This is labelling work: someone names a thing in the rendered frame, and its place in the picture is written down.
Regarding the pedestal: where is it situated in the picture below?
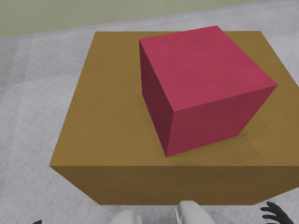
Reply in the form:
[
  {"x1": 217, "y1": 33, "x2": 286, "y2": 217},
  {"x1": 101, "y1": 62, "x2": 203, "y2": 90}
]
[{"x1": 49, "y1": 31, "x2": 299, "y2": 205}]

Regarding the right robot thigh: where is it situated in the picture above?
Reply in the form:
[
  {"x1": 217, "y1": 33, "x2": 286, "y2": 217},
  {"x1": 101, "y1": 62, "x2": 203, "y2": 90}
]
[{"x1": 174, "y1": 201, "x2": 216, "y2": 224}]

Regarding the carton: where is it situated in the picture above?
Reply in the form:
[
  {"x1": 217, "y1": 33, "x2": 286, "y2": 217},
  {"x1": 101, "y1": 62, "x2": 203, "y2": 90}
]
[{"x1": 138, "y1": 25, "x2": 278, "y2": 158}]

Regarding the left robot thigh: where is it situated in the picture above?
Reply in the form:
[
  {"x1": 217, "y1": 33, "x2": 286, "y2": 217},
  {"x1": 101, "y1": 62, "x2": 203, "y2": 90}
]
[{"x1": 109, "y1": 210, "x2": 142, "y2": 224}]

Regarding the right robot hand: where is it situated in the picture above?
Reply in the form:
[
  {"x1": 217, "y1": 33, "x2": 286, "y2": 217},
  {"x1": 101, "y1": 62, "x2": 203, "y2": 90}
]
[{"x1": 260, "y1": 202, "x2": 294, "y2": 224}]

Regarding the robot thigh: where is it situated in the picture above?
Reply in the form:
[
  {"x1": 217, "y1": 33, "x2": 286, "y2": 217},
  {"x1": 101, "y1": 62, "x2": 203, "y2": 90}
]
[
  {"x1": 109, "y1": 210, "x2": 142, "y2": 224},
  {"x1": 174, "y1": 201, "x2": 216, "y2": 224}
]

